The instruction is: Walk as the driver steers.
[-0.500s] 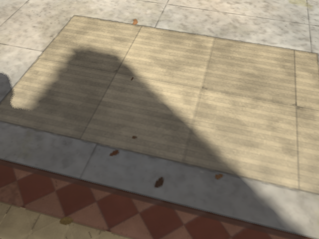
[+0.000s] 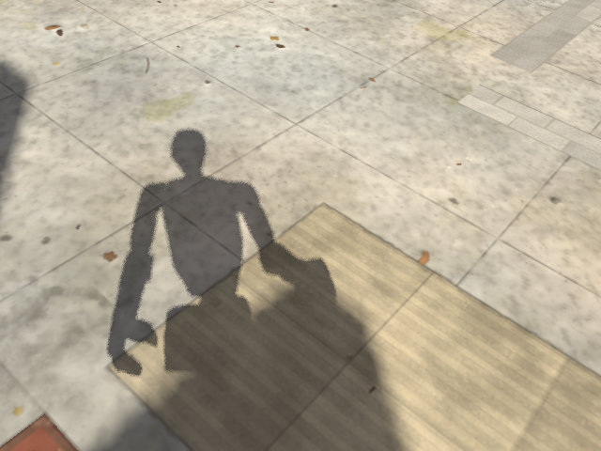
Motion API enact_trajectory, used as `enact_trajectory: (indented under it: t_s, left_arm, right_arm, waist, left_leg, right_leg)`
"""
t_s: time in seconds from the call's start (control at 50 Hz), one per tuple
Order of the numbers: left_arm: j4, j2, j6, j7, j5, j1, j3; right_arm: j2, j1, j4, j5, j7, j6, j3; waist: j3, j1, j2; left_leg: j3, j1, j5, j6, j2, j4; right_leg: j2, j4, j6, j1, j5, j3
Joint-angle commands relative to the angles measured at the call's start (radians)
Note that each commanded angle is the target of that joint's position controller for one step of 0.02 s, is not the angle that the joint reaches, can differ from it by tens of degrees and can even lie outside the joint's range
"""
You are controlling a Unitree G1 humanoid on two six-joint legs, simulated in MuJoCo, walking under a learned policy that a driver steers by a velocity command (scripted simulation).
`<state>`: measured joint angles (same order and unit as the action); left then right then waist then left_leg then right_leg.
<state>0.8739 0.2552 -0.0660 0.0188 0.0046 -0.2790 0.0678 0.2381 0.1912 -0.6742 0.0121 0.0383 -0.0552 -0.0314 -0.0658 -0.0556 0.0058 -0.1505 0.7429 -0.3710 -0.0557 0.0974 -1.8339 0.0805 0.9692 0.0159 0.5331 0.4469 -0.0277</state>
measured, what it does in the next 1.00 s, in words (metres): climbs, turning right: left foot, then right foot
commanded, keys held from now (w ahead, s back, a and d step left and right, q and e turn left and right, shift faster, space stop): e+shift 1.00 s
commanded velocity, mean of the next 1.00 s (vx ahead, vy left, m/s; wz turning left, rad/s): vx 0.09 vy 0.00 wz -0.82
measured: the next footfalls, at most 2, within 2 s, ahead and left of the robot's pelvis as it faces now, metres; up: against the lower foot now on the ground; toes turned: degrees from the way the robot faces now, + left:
left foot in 0.16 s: +0.27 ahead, +0.12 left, +0.00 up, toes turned -10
right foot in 0.56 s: +0.17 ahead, -0.16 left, +0.00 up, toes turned -33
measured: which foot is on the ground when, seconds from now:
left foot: up 0.00-0.14, down 0.16-0.56, up 0.58-1.00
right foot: down 0.00-0.16, up 0.18-0.54, down 0.56-1.00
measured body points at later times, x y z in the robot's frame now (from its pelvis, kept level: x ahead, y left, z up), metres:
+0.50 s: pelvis +0.15 +0.00 +0.06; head +0.16 -0.01 +0.51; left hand +0.43 +0.16 -0.01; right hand +0.17 -0.31 -0.04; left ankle +0.23 +0.13 -0.67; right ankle +0.14 -0.15 -0.63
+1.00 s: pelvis +0.18 -0.04 +0.06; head +0.19 -0.06 +0.51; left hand +0.51 -0.02 +0.00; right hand +0.12 -0.36 -0.02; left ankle +0.30 +0.01 -0.67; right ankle +0.14 -0.14 -0.67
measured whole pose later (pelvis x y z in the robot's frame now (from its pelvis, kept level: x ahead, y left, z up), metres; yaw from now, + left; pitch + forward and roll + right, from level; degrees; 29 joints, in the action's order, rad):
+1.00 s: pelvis +0.18 -0.04 +0.06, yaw -52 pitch +3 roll +2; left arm 0.50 0.28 0.05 0.03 0.03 -0.16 0.08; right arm 0.23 0.06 -0.68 -0.01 -0.03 -0.03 -0.05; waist 0.00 -0.01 -0.03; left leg -0.12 0.39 -0.29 0.04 0.09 -0.59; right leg 0.17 0.60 0.03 0.40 0.21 0.29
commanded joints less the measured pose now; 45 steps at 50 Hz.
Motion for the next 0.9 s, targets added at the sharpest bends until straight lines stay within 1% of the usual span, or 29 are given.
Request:
enact_trajectory:
  t_s: [0.02, 0.04, 0.06, 0.08, 0.1, 0.14, 0.16, 0.18, 0.2, 0.22, 0.24, 0.26, 0.28, 0.34, 0.36, 0.4, 0.46, 0.52, 0.54, 0.56, 0.58, 0.6, 0.62, 0.64, 0.66, 0.68, 0.74, 0.84, 0.9]
  left_arm:
    - [-0.089, -0.106, -0.031, 0.015, 0.006, 0.222, -0.067]
    - [-0.108, -0.019, -0.038, 0.024, 0.020, 0.214, -0.039]
    - [-0.122, 0.084, -0.049, 0.028, 0.028, 0.159, -0.002]
    - [-0.128, 0.155, -0.051, 0.028, 0.038, 0.122, 0.027]
    - [-0.141, 0.176, -0.047, 0.031, 0.049, 0.128, 0.032]
    - [-0.168, 0.125, -0.026, 0.019, 0.053, 0.058, 0.020]
    - [-0.198, 0.059, -0.019, 0.008, 0.028, 0.038, 0.009]
    - [-0.224, 0.009, -0.017, 0.008, -0.003, -0.047, 0.000]
    - [-0.221, 0.010, -0.013, 0.000, 0.030, -0.201, -0.006]
    - [-0.200, 0.017, 0.018, 0.007, 0.051, -0.212, 0.003]
    - [-0.208, 0.010, 0.053, 0.015, 0.040, -0.158, -0.002]
    - [-0.232, 0.022, 0.075, 0.025, 0.026, -0.112, 0.006]
    - [-0.255, 0.050, 0.090, 0.031, 0.022, -0.078, 0.014]
    - [-0.300, 0.020, 0.100, 0.018, 0.009, -0.018, -0.002]
    - [-0.322, 0.008, 0.098, 0.012, 0.008, 0.014, -0.012]
    - [-0.350, -0.006, 0.093, -0.008, 0.005, 0.069, -0.027]
    - [-0.358, 0.046, 0.099, -0.034, 0.007, 0.068, -0.012]
    - [-0.370, 0.073, 0.106, -0.049, 0.013, 0.074, 0.004]
    - [-0.362, 0.084, 0.102, -0.046, 0.003, 0.050, 0.014]
    - [-0.340, 0.129, 0.094, -0.038, -0.011, -0.018, 0.037]
    - [-0.349, 0.267, 0.085, -0.021, -0.013, -0.090, 0.077]
    - [-0.397, 0.293, 0.072, -0.023, -0.008, -0.053, 0.072]
    - [-0.400, 0.258, 0.057, -0.027, -0.012, -0.057, 0.065]
    - [-0.408, 0.233, 0.054, -0.022, -0.009, -0.009, 0.058]
    - [-0.428, 0.207, 0.060, -0.010, 0.002, 0.066, 0.055]
    - [-0.444, 0.188, 0.067, -0.001, 0.009, 0.117, 0.047]
    - [-0.450, 0.160, 0.076, 0.020, -0.002, 0.131, 0.039]
    - [-0.448, 0.166, 0.089, 0.029, 0.009, 0.118, 0.049]
    - [-0.451, 0.173, 0.096, 0.023, 0.010, 0.121, 0.057]
  right_arm:
    - [-0.087, 0.081, 0.150, 0.014, -0.017, -0.027, 0.081]
    - [-0.082, -0.034, 0.198, 0.016, -0.040, -0.050, 0.084]
    - [-0.054, -0.065, 0.216, 0.016, -0.055, -0.058, 0.076]
    - [-0.025, -0.017, 0.198, 0.013, -0.063, -0.058, 0.058]
    - [-0.008, 0.013, 0.184, 0.002, -0.075, -0.042, 0.041]
    - [0.027, 0.067, 0.168, -0.006, -0.084, -0.014, 0.017]
    - [0.078, 0.155, 0.145, 0.000, -0.088, -0.003, -0.003]
    - [0.153, 0.187, 0.172, 0.027, -0.093, 0.007, -0.011]
    - [0.130, 0.099, 0.217, 0.063, -0.084, 0.011, -0.003]
    - [0.072, 0.004, 0.229, 0.046, -0.071, 0.014, 0.004]
    - [0.022, -0.061, 0.229, 0.028, -0.068, 0.016, 0.018]
    - [0.015, -0.111, 0.223, 0.016, -0.072, 0.018, 0.020]
    - [0.028, -0.152, 0.205, 0.012, -0.080, 0.020, 0.016]
    - [0.057, -0.131, 0.127, 0.023, -0.099, 0.019, -0.001]
    - [0.066, -0.114, 0.103, 0.019, -0.106, 0.023, -0.007]
    - [0.102, -0.119, 0.080, 0.013, -0.108, 0.033, -0.025]
    - [0.166, -0.121, 0.046, -0.010, -0.091, 0.041, -0.050]
    - [0.170, -0.126, 0.013, -0.043, -0.084, 0.036, -0.059]
    - [0.149, -0.105, -0.003, -0.049, -0.084, 0.033, -0.056]
    - [0.105, -0.050, -0.031, -0.044, -0.083, 0.038, -0.050]
    - [0.064, -0.037, -0.004, -0.003, -0.087, 0.051, -0.043]
    - [0.089, -0.117, 0.068, 0.014, -0.098, 0.051, -0.049]
    - [0.128, -0.184, 0.077, 0.000, -0.101, 0.046, -0.059]
    - [0.116, -0.191, 0.072, -0.007, -0.094, 0.038, -0.056]
    - [0.114, -0.174, 0.061, 0.005, -0.093, 0.029, -0.056]
    - [0.122, -0.165, 0.061, 0.010, -0.092, 0.025, -0.061]
    - [0.099, -0.142, 0.054, 0.002, -0.088, 0.021, -0.055]
    - [0.061, -0.168, 0.066, -0.010, -0.090, 0.024, -0.037]
    - [0.073, -0.174, 0.072, -0.022, -0.081, 0.017, -0.041]
  waist:
    - [0.190, 0.222, 0.035]
    - [0.147, 0.197, 0.070]
    - [0.079, 0.160, 0.086]
    - [-0.009, 0.163, 0.061]
    - [-0.049, 0.197, 0.025]
    - [-0.079, 0.219, 0.002]
    - [-0.113, 0.228, 0.036]
    - [-0.196, 0.166, 0.279]
    - [-0.339, 0.088, 0.425]
    - [-0.217, 0.065, 0.305]
    - [-0.109, 0.069, 0.227]
    - [-0.064, 0.052, 0.155]
    - [-0.031, 0.032, 0.125]
    - [-0.019, 0.039, 0.134]
    - [-0.017, 0.048, 0.158]
    - [-0.035, 0.062, 0.144]
    - [-0.038, 0.054, 0.163]
    - [-0.008, 0.037, 0.148]
    - [-0.010, 0.029, 0.113]
    - [0.004, 0.020, 0.002]
    - [0.031, 0.023, -0.323]
    - [-0.007, 0.022, -0.408]
    - [-0.042, -0.016, -0.297]
    - [-0.033, 0.010, -0.254]
    - [-0.035, 0.041, -0.172]
    - [-0.049, 0.065, -0.156]
    - [-0.112, 0.081, -0.126]
    - [-0.106, 0.057, -0.136]
    - [-0.078, 0.047, -0.169]
  left_leg:
    - [0.045, -0.045, -0.127, 0.033, -0.173, 0.473]
    - [0.142, -0.264, -0.059, 0.036, -0.158, 0.732]
    - [0.159, -0.444, 0.105, 0.057, -0.141, 0.871]
    - [0.118, -0.583, 0.305, 0.074, -0.130, 0.977]
    - [0.097, -0.630, 0.375, 0.088, -0.116, 1.085]
    - [0.117, -0.682, 0.328, 0.081, -0.080, 1.279]
    - [0.029, -0.822, 0.521, 0.041, -0.200, 1.248]
    - [-0.287, -0.889, 0.880, -0.063, -0.491, 1.279]
    - [-0.583, -0.868, 0.760, -0.209, -0.624, 1.420]
    - [-0.519, -0.764, 0.527, -0.235, -0.590, 1.459]
    - [-0.363, -0.694, 0.337, -0.195, -0.531, 1.467]
    - [-0.268, -0.611, 0.264, -0.154, -0.483, 1.476]
    - [-0.164, -0.531, 0.275, -0.126, -0.436, 1.482]
    - [0.056, -0.534, 0.405, -0.121, -0.383, 1.494]
    - [0.089, -0.556, 0.404, -0.131, -0.385, 1.497]
    - [0.149, -0.542, 0.393, -0.140, -0.394, 1.493]
    - [0.192, -0.491, 0.325, -0.139, -0.438, 1.504]
    - [0.226, -0.523, 0.342, -0.091, -0.469, 1.451]
    - [0.263, -0.519, 0.301, -0.046, -0.440, 1.381]
    - [0.319, -0.460, 0.228, 0.014, -0.371, 1.212]
    - [0.398, -0.164, -0.147, 0.122, -0.234, 0.839]
    - [0.221, 0.046, -0.295, 0.153, -0.105, 0.636]
    - [0.123, 0.063, -0.233, 0.134, -0.110, 0.568]
    - [0.091, 0.070, -0.149, 0.120, -0.118, 0.568]
    - [0.070, 0.050, -0.083, 0.119, -0.135, 0.600]
    - [0.069, 0.002, -0.043, 0.121, -0.132, 0.634]
    - [0.075, -0.083, 0.034, 0.127, -0.080, 0.700]
    - [0.042, -0.146, 0.046, 0.129, -0.027, 0.941]
    - [0.024, -0.206, 0.023, 0.115, -0.011, 1.060]
  right_leg:
    - [-0.138, -0.502, 0.168, 0.256, -0.489, 0.332]
    - [-0.079, -0.569, 0.138, 0.338, -0.612, 0.230]
    - [-0.063, -0.588, 0.143, 0.339, -0.564, 0.239]
    - [-0.075, -0.590, 0.146, 0.273, -0.456, 0.276]
    - [-0.087, -0.543, 0.138, 0.162, -0.461, 0.281]
    - [-0.041, -0.390, 0.099, 0.008, -0.495, 0.269]
    - [0.014, -0.145, 0.040, 0.106, -0.271, 0.219]
    - [0.072, 0.174, -0.016, 0.191, 0.162, 0.151]
    - [0.016, 0.402, -0.060, 0.217, 0.235, 0.197]
    - [-0.034, 0.527, -0.096, 0.268, 0.201, 0.147]
    - [-0.056, 0.626, -0.108, 0.343, 0.148, 0.100]
    - [-0.087, 0.644, -0.106, 0.325, 0.075, 0.098]
    - [-0.108, 0.612, -0.104, 0.269, 0.005, 0.108]
    - [-0.139, 0.451, -0.111, 0.222, -0.115, 0.065]
    - [-0.162, 0.357, -0.115, 0.219, -0.118, 0.058]
    - [-0.195, 0.162, -0.100, 0.106, -0.120, 0.036]
    - [-0.186, -0.029, -0.063, -0.083, -0.137, -0.031]
    - [-0.162, -0.269, -0.004, -0.165, -0.214, -0.072]
    - [-0.126, -0.346, 0.023, -0.222, -0.250, -0.087]
    - [-0.113, -0.445, 0.069, -0.309, -0.347, -0.022]
    - [-0.337, -0.516, 0.180, -0.460, -0.735, 0.329]
    - [-0.440, -0.588, 0.338, -0.465, -0.715, 0.599]
    - [-0.420, -0.634, 0.330, -0.454, -0.544, 0.576]
    - [-0.369, -0.615, 0.284, -0.446, -0.470, 0.523]
    - [-0.327, -0.584, 0.225, -0.412, -0.450, 0.469]
    - [-0.304, -0.575, 0.205, -0.359, -0.469, 0.436]
    - [-0.246, -0.551, 0.194, -0.325, -0.535, 0.413]
    - [-0.212, -0.548, 0.185, -0.321, -0.412, 0.503]
    - [-0.202, -0.548, 0.188, -0.308, -0.393, 0.579]
Over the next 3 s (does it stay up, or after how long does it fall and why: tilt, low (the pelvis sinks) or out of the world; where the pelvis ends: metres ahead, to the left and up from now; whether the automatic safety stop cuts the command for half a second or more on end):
stays up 0.52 -0.46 0.03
